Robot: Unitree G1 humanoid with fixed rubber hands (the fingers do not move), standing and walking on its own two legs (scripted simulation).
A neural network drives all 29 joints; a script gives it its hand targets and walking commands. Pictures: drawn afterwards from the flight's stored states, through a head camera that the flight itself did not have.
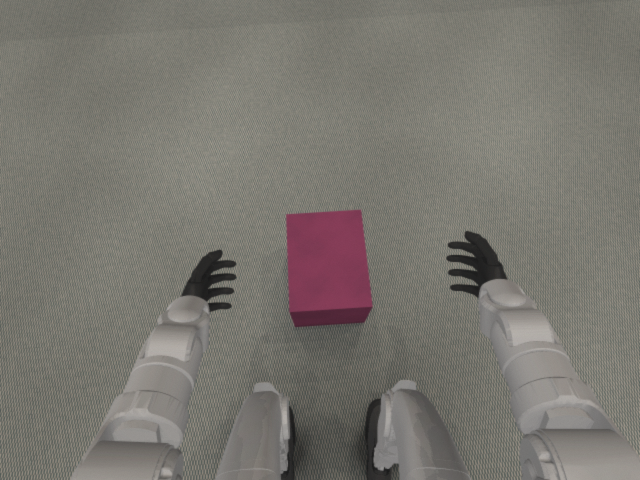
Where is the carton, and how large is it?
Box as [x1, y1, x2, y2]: [286, 210, 372, 326]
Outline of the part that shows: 360,210 286,214 289,311 295,326 363,322 372,306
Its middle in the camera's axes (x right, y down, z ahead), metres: +0.02 +0.09 +1.06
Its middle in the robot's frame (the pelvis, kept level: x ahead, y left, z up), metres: +0.55 +0.01 -0.59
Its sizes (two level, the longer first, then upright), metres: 0.262 0.200 0.203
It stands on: the floor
